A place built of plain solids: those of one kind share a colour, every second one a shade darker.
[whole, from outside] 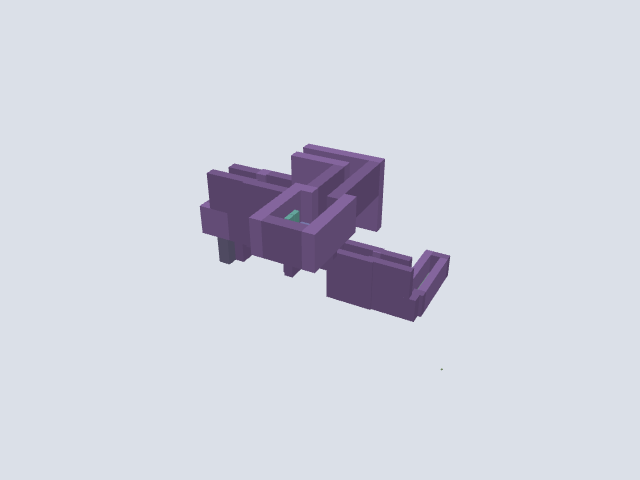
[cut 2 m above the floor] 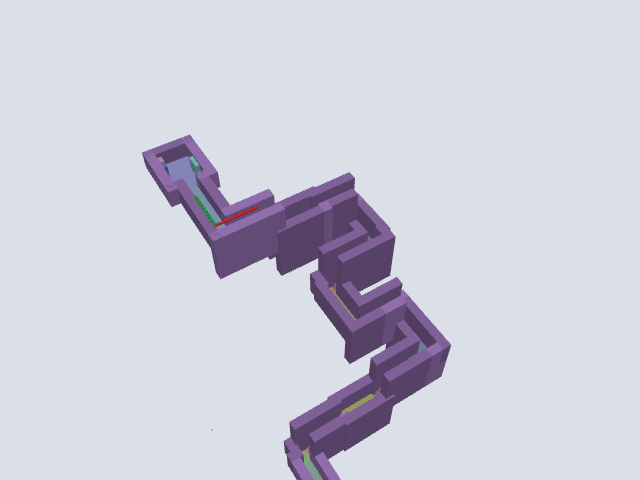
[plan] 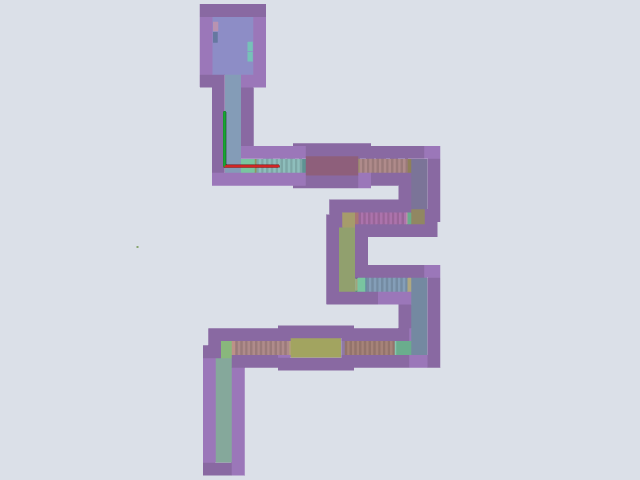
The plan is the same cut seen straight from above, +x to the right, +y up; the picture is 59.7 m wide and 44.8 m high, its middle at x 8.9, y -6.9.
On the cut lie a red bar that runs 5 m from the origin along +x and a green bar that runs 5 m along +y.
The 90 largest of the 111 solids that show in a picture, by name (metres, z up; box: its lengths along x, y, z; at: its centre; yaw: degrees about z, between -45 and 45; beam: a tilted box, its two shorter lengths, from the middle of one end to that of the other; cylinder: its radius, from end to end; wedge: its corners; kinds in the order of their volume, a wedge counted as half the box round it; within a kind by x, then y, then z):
{
 "wall_concrete_1": {"box": [1.2, 7.8, 3.6], "at": [-1.73, 11.22, 1.4]},
 "wall_concrete_2": {"box": [1.2, 12.15, 3.6], "at": [-1.43, -22.8, -24.34]},
 "wall_concrete_3": {"box": [1.7, 1.2, 3.6], "at": [-1.18, -17.33, -24.34]},
 "wall_concrete_4": {"box": [2.35, 1.2, 3.6], "at": [-1.15, 7.92, 1.4]},
 "wall_concrete_5": {"box": [1.2, 2.8, 3.6], "at": [-0.93, -16.53, -24.34]},
 "wall_concrete_6": {"box": [1.2, 10.35, 3.6], "at": [-0.58, 3.35, 1.4]},
 "wall_concrete_7": {"box": [3.9, 1.2, 3.6], "at": [-0.08, -28.28, -24.34]},
 "wall_concrete_8": {"box": [3.4, 1.2, 3.6], "at": [0.17, -15.73, -24.34]},
 "wall_concrete_9": {"box": [6.2, 1.2, 3.6], "at": [0.77, 14.52, 1.4]},
 "wall_concrete_10": {"box": [1.2, 11.25, 3.6], "at": [1.27, -23.25, -24.34]},
 "wall_concrete_11": {"box": [5.2, 1.2, 7.83], "at": [1.42, -1.23, -0.72]},
 "wall_concrete_12": {"box": [1.2, 7.85, 7.83], "at": [2.12, 4.6, -0.72]},
 "wall_concrete_13": {"box": [2.35, 1.2, 3.6], "at": [2.7, 7.92, 1.4]},
 "wall_concrete_14": {"box": [2.5, 1.2, 7.83], "at": [2.77, 1.27, -0.72]},
 "wall_concrete_15": {"box": [6.7, 1.2, 8.01], "at": [2.82, -15.73, -22.14]},
 "wall_concrete_16": {"box": [1.2, 7.8, 3.6], "at": [3.27, 11.22, 1.4]},
 "wall_concrete_17": {"box": [5.5, 1.2, 8.01], "at": [3.42, -18.23, -22.14]},
 "wall_concrete_18": {"box": [5.95, 1.2, 7.83], "at": [4.6, -1.23, -0.72]},
 "wall_concrete_19": {"box": [5.95, 1.2, 7.83], "at": [4.6, 1.27, -0.72]},
 "wall_concrete_20": {"box": [1.2, 1.45, 8.01], "at": [5.57, -18.35, -22.14]},
 "wall_concrete_21": {"box": [1.2, 1.45, 8.01], "at": [5.57, -15.6, -22.14]},
 "wall_concrete_22": {"box": [7.1, 1.2, 8.01], "at": [8.52, -18.48, -22.14]},
 "wall_concrete_23": {"box": [7.1, 1.2, 8.01], "at": [8.52, -15.48, -22.14]},
 "wall_concrete_24": {"box": [7.3, 1.2, 8.08], "at": [10.02, -1.48, -5.07]},
 "wall_concrete_25": {"box": [7.3, 1.2, 8.08], "at": [10.02, 1.52, -5.07]},
 "wall_concrete_26": {"box": [1.2, 8.4, 3.6], "at": [10.07, -8.73, -11.66]},
 "wall_concrete_27": {"box": [1.5, 1.2, 3.6], "at": [10.22, -5.13, -11.66]},
 "wall_concrete_28": {"box": [3.6, 1.2, 3.6], "at": [11.57, -3.73, -11.66]},
 "wall_concrete_29": {"box": [4.85, 1.2, 7.44], "at": [11.9, -12.33, -13.58]},
 "wall_concrete_30": {"box": [1.2, 5.0, 7.44], "at": [12.77, -7.93, -13.58]},
 "wall_concrete_31": {"box": [1.2, 1.45, 8.08], "at": [13.07, -1.35, -5.07]},
 "wall_concrete_32": {"box": [1.2, 1.45, 8.08], "at": [13.07, 1.4, -5.07]},
 "wall_concrete_33": {"box": [2.15, 1.2, 7.44], "at": [13.25, -9.83, -13.58]},
 "wall_concrete_34": {"box": [6.35, 1.2, 8.03], "at": [14.05, -18.23, -17.72]},
 "wall_concrete_35": {"box": [6.35, 1.2, 8.03], "at": [14.05, -15.73, -17.72]},
 "wall_concrete_36": {"box": [6.45, 1.2, 7.95], "at": [14.2, -3.73, -9.49]},
 "wall_concrete_37": {"box": [5.5, 1.2, 7.44], "at": [14.67, -12.33, -13.58]},
 "wall_concrete_38": {"box": [4.95, 1.2, 8.08], "at": [14.95, -1.23, -5.07]},
 "wall_concrete_39": {"box": [6.1, 1.2, 7.95], "at": [15.22, -6.03, -9.49]},
 "wall_concrete_40": {"box": [6.45, 1.2, 7.44], "at": [15.4, -9.83, -13.58]},
 "wall_concrete_41": {"box": [6.15, 1.2, 8.08], "at": [15.55, 1.27, -5.07]},
 "wall_concrete_42": {"box": [1.2, 4.6, 8.03], "at": [16.82, -14.03, -17.72]},
 "wall_concrete_43": {"box": [1.2, 3.7, 7.95], "at": [16.82, -2.48, -9.49]},
 "wall_concrete_44": {"box": [5.3, 1.2, 8.03], "at": [17.47, -18.23, -17.72]},
 "wall_concrete_45": {"box": [4.0, 1.2, 7.95], "at": [17.87, -6.03, -9.49]},
 "wall_concrete_46": {"box": [3.9, 1.2, 3.6], "at": [18.17, -9.83, -15.5]},
 "wall_concrete_47": {"box": [3.9, 1.2, 3.6], "at": [18.17, 1.27, -7.31]},
 "wall_concrete_48": {"box": [1.2, 2.6, 3.6], "at": [19.27, -5.33, -7.31]},
 "wall_concrete_49": {"box": [1.2, 9.6, 3.6], "at": [19.52, -14.03, -15.5]},
 "wall_concrete_50": {"box": [1.2, 7.1, 3.6], "at": [19.52, -1.68, -7.31]},
 "floor_landings1a_concrete_1": {"box": [4.9, 1.8, 4.88], "at": [10.02, 0.02, -6.67]},
 "floor_landings4a_concrete_1": {"box": [4.7, 1.8, 4.81], "at": [8.52, -16.98, -23.74]},
 "floor_gallery1a_concrete_1": {"box": [1.5, 4.7, 4.75], "at": [18.17, -1.68, -11.09]},
 "floor_recess_concrete_1": {"box": [1.3, 1.3, 4.63], "at": [2.17, 0.02, -2.32]},
 "floor_recess_concrete_2": {"box": [0.95, 1.3, 4.24], "at": [12.65, -11.08, -15.18]},
 "floor_recess_concrete_3": {"box": [1.4, 1.3, 4.83], "at": [16.72, -16.98, -19.32]},
 "step_1": {"box": [0.32, 1.3, 1.97], "at": [3.21, -16.98, -24.81]},
 "step_2": {"box": [0.32, 1.3, 2.35], "at": [3.67, -16.98, -24.62]},
 "step_3": {"box": [0.32, 1.3, 2.73], "at": [4.13, -16.98, -24.42]},
 "step_4": {"box": [0.32, 1.3, 3.12], "at": [4.58, -16.98, -24.23]},
 "step_5": {"box": [0.32, 1.3, 3.69], "at": [5.27, -16.98, -23.95]},
 "step_6": {"box": [0.32, 1.3, 4.08], "at": [5.72, -16.98, -23.75]},
 "step_7": {"box": [0.3, 1.3, 4.1], "at": [12.91, 0.02, -6.71]},
 "step_8": {"box": [0.3, 1.3, 3.46], "at": [13.58, 0.02, -7.03]},
 "step_9": {"box": [0.3, 1.3, 3.03], "at": [14.03, 0.02, -7.24]},
 "step_10": {"box": [0.3, 1.3, 2.4], "at": [14.7, 0.02, -7.56]},
 "floor_gallery_concrete_1": {"box": [1.5, 9.15, 0.4], "at": [0.77, 3.95, -0.2]},
 "floor_gallery_concrete_2": {"box": [1.5, 7.2, 0.4], "at": [18.17, -14.03, -17.1]},
 "floor_gallery1b_concrete_1": {"box": [1.25, 1.4, 4.75], "at": [18.05, -4.73, -11.09]},
 "floor_gatehouse_concrete_1": {"box": [3.8, 5.4, 0.4], "at": [0.77, 11.22, -0.2]},
 "step_s4a_1": {"box": [0.3, 1.3, 2.06], "at": [13.36, -16.98, -20.35]},
 "step_s4a_2": {"box": [0.3, 1.3, 2.67], "at": [14.03, -16.98, -20.05]},
 "step_s4a_3": {"box": [0.3, 1.3, 3.07], "at": [14.48, -16.98, -19.85]},
 "step_s4a_4": {"box": [0.3, 1.3, 3.67], "at": [15.14, -16.98, -19.55]},
 "step_s4a_5": {"box": [0.3, 1.3, 4.28], "at": [15.81, -16.98, -19.24]},
 "floor_gallery4b_concrete_1": {"box": [1.5, 9.75, 0.4], "at": [-0.08, -22.8, -25.94]},
 "step_s3a_1": {"box": [0.29, 1.3, 3.68], "at": [13.32, -11.08, -15.11]},
 "step_s3a_2": {"box": [0.29, 1.3, 3.25], "at": [13.78, -11.08, -15.33]},
 "step_s3a_3": {"box": [0.29, 1.3, 2.83], "at": [14.23, -11.08, -15.54]},
 "step_s3a_4": {"box": [0.29, 1.3, 2.19], "at": [14.9, -11.08, -15.86]},
 "floor_gallery2b_concrete_1": {"box": [1.5, 6.0, 0.4], "at": [11.42, -8.73, -13.26]},
 "floor_shafts4b_concrete_1": {"box": [5.5, 1.3, 0.4], "at": [3.42, -16.98, -25.94]},
 "floor_shafts4a_concrete_1": {"box": [5.15, 1.3, 0.4], "at": [13.45, -16.98, -21.53]},
 "floor_shafts1b_concrete_1": {"box": [4.95, 1.3, 0.4], "at": [14.95, 0.02, -8.91]},
 "floor_shafts1a_concrete_1": {"box": [4.75, 1.3, 0.4], "at": [5.2, 0.02, -4.43]},
 "floor_shafts3a_concrete_1": {"box": [4.3, 1.3, 0.4], "at": [15.27, -11.08, -17.1]},
 "locker_1": {"box": [0.5, 0.9, 1.8], "at": [2.38, 10.2, 0.9]},
 "locker_2": {"box": [0.5, 0.9, 1.8], "at": [2.38, 11.16, 0.9]},
 "cabinet_gha_1": {"box": [0.45, 1.0, 1.81], "at": [-0.86, 12.01, 0.9]},
 "locker_gha_1": {"box": [0.5, 0.9, 1.8], "at": [-0.84, 13.02, 0.9]}
}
